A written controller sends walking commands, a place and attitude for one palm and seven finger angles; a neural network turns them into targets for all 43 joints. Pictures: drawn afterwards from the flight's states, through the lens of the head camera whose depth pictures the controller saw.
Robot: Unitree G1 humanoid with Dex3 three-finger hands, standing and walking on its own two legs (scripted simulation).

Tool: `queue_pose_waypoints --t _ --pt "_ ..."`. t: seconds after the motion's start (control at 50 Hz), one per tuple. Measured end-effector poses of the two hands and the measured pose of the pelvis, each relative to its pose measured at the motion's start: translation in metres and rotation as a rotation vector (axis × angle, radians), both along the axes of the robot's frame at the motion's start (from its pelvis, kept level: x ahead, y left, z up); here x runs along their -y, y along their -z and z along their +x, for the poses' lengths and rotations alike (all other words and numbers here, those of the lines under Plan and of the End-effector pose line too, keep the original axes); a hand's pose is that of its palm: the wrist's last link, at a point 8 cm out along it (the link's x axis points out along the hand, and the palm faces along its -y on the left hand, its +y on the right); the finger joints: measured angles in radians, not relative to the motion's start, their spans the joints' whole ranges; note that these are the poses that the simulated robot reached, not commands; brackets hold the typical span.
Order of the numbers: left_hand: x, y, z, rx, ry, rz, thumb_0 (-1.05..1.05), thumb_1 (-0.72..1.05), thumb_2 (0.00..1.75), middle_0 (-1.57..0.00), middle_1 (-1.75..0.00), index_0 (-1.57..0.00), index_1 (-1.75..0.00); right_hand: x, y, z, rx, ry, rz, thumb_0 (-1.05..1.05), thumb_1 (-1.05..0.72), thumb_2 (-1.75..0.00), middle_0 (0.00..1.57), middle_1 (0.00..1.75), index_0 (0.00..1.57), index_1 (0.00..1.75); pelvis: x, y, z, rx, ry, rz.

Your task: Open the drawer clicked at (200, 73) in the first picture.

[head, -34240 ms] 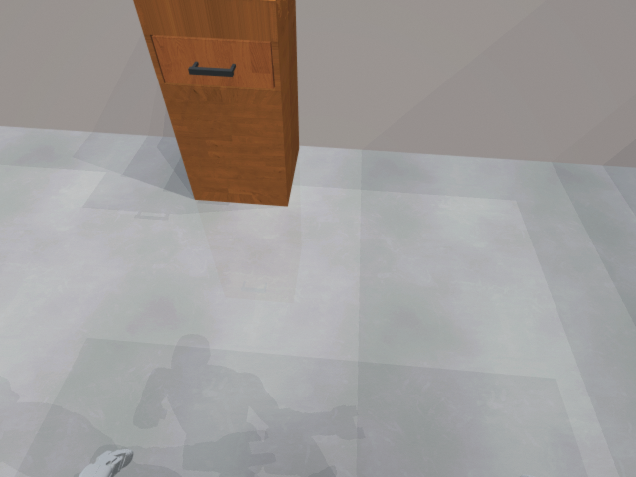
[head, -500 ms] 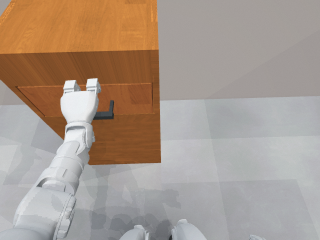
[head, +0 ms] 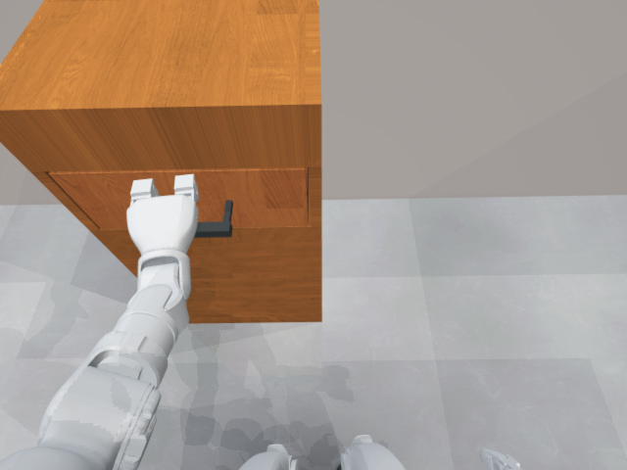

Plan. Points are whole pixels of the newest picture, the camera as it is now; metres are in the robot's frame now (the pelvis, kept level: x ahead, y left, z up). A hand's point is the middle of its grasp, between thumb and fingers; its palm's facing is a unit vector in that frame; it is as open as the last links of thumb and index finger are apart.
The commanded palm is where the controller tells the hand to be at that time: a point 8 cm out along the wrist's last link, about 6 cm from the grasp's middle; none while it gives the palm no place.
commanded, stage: lower the fingers behind the handle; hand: left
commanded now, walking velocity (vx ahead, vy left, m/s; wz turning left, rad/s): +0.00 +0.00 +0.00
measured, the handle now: (188, 219) +0.50 +0.21 -0.06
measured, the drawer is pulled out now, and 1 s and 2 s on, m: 0.00 0.00 0.01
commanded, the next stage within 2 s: lift the fingers back up to retry in 1.42 s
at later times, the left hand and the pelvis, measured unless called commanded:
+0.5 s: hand (206, 254) +0.43 +0.17 -0.06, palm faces +0.07 +0.00 -1.00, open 14.0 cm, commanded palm +0.40 +0.18 +0.00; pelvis -0.01 +0.00 -0.02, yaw +0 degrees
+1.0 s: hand (198, 260) +0.42 +0.18 -0.06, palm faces +0.05 -0.04 -1.00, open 14.4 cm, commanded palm +0.39 +0.18 -0.03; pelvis -0.02 -0.01 -0.04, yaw +2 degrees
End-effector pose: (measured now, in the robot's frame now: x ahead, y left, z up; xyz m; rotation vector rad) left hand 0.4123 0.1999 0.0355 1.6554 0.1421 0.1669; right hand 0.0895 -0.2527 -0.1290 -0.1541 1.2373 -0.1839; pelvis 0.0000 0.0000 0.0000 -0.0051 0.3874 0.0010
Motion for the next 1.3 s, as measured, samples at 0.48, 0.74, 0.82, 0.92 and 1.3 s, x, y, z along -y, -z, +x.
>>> queue_pose_waypoints --t 0.48,0.74,0.82,0.92,1.3 --pt "0.031 0.04 -0.012 0.065 0.199 -0.1 0.0 -0.49 0.3 -0.28 -1.18 -0.3 -1.19 0.006 0.021 -0.038 -0.07 0.009 -0.042 0.01 -0.91 -0.89 0.19 0.3 0.2 0.3 -0.001 0.023 -0.011 -0.051 -0.01 -0.013" --pt "0.017 0.026 -0.002 -0.143 0.122 -0.121 0.0 -0.49 0.3 -0.26 -1.17 -0.31 -1.2 0.005 0.004 -0.063 -0.063 0.037 -0.047 0.01 -0.91 -0.89 0.2 0.3 0.2 0.3 0.008 0.01 -0.014 -0.023 -0.022 -0.01" --pt "0.012 0.03 -0.007 -0.105 0.171 -0.143 0.0 -0.49 0.3 -0.24 -1.17 -0.27 -1.18 0.016 0.006 -0.065 -0.067 0.02 -0.08 0.01 -0.91 -0.89 0.2 0.3 0.2 0.3 0.009 0.017 -0.015 -0.036 -0.024 -0.011" --pt "0.011 0.039 -0.014 -0.015 0.204 -0.132 0.0 -0.49 0.3 -0.22 -1.17 -0.23 -1.16 0.025 0.017 -0.06 -0.085 -0.011 -0.093 0.01 -0.91 -0.89 0.2 0.3 0.2 0.3 0.007 0.029 -0.018 -0.062 -0.033 -0.017" --pt "0.017 0.039 -0.002 -0.079 0.096 -0.091 0.0 -0.49 0.3 -0.25 -1.16 -0.22 -1.26 0.001 0.025 -0.051 -0.031 -0.015 -0.041 0.0 -0.91 -0.89 0.2 0.3 0.2 0.3 0.007 0.032 -0.032 -0.06 -0.043 -0.019"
